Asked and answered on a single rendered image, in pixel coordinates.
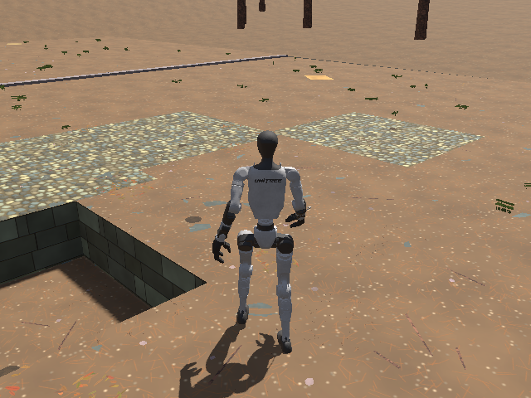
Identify robot right hand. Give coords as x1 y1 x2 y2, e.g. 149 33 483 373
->
285 213 304 228

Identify robot right thigh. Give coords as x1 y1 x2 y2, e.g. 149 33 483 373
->
276 233 294 299

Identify robot left upper arm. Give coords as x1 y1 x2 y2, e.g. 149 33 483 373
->
228 167 250 214

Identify robot right upper arm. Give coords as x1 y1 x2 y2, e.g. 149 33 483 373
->
284 167 305 211

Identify robot right shin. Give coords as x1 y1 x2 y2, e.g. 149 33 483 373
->
278 284 292 342

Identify left robot forearm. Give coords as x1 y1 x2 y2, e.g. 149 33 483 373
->
215 201 236 242

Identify robot left hand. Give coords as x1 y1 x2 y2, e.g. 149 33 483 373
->
212 238 231 263

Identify right robot forearm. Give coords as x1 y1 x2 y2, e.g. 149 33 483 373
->
295 198 306 221

